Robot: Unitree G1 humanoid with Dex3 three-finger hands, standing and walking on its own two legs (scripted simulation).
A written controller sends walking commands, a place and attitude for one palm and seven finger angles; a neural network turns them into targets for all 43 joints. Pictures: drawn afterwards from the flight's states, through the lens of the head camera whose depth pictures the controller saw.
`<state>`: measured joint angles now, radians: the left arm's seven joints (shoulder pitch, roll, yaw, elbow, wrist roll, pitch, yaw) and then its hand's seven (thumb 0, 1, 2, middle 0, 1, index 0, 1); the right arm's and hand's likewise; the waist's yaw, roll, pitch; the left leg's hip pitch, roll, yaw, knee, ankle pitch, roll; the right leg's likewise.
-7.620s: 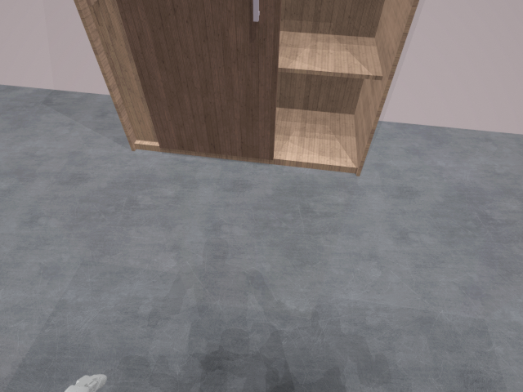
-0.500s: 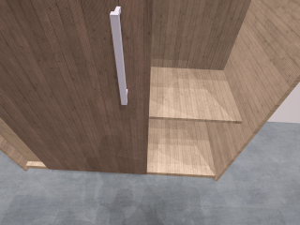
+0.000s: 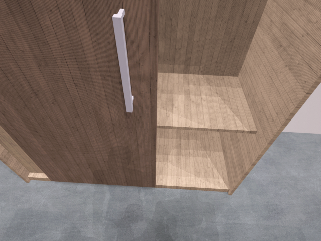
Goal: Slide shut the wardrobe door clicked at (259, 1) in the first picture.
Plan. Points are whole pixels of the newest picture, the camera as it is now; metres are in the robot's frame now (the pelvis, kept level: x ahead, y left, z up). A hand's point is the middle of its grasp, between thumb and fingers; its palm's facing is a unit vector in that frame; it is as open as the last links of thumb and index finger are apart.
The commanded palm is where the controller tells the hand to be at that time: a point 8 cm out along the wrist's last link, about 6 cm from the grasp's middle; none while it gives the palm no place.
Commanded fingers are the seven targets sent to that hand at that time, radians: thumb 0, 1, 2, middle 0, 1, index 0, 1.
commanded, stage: look again from close up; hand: left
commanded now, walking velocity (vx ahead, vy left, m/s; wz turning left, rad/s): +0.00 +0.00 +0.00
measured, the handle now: (126, 68) +0.52 +0.14 +0.17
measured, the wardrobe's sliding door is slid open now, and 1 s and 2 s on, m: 0.47 0.47 0.47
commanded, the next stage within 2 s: raise the hand with hooked fingers in 0.28 s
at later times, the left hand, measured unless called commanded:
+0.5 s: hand out of the picture +0.07 +0.18 -0.11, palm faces +0.20 -0.95 -0.25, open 7.2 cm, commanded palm +0.09 +0.20 -0.06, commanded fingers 0.00 0.74 0.83 -0.21 -0.41 -0.21 -0.41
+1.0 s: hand (84, 231) +0.14 +0.18 +0.01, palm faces +0.11 -0.99 -0.09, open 9.8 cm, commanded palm +0.13 +0.23 +0.01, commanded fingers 0.00 0.15 0.58 -0.25 -0.78 -0.25 -0.78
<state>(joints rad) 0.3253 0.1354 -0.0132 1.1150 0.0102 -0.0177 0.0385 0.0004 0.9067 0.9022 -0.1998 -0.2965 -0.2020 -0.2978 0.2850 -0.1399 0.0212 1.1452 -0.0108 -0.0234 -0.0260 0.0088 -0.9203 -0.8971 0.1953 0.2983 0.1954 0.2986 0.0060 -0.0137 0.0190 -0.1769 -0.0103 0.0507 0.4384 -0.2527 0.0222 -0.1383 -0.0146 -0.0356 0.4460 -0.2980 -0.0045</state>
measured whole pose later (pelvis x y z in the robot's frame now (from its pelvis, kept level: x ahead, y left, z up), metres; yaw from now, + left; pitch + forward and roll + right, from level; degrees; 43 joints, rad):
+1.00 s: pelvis -0.05 -0.04 -0.07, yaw +3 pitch +8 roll -1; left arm 0.40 0.25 0.20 -0.06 -0.30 -0.41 -0.28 0.01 0.37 0.68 -0.24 -0.63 -0.24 -0.64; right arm 0.17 -0.23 0.01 0.64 0.03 -0.33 -0.08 0.01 -0.91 -0.90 0.20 0.30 0.20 0.30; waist 0.05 0.04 -0.06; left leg -0.75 0.04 -0.06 1.04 -0.44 -0.04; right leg -0.67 0.02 -0.14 1.02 -0.51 -0.07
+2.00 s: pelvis -0.04 -0.01 -0.01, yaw +3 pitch -2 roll -1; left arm -0.04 0.45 0.41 0.15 -0.35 0.04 -0.42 -0.01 -0.50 0.30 -0.30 -1.20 -0.30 -1.20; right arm 0.20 -0.27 0.08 0.68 0.07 -0.29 -0.13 0.01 -0.90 -0.90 0.20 0.30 0.20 0.30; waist 0.05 0.05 -0.01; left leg -0.27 0.02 -0.01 0.55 -0.24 0.00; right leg -0.18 0.02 -0.10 0.49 -0.27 -0.03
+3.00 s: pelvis -0.04 -0.02 +0.00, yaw +2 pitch -1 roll -1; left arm -0.26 0.42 0.36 0.33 -0.29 0.05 -0.36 -0.02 -0.50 0.30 -0.30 -1.20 -0.30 -1.20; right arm 0.21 -0.27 0.06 0.70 0.07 -0.27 -0.13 0.01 -0.91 -0.90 0.20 0.30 0.20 0.30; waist 0.01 0.04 0.00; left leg -0.28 0.02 0.00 0.53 -0.23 0.00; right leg -0.21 0.02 -0.08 0.48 -0.26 -0.03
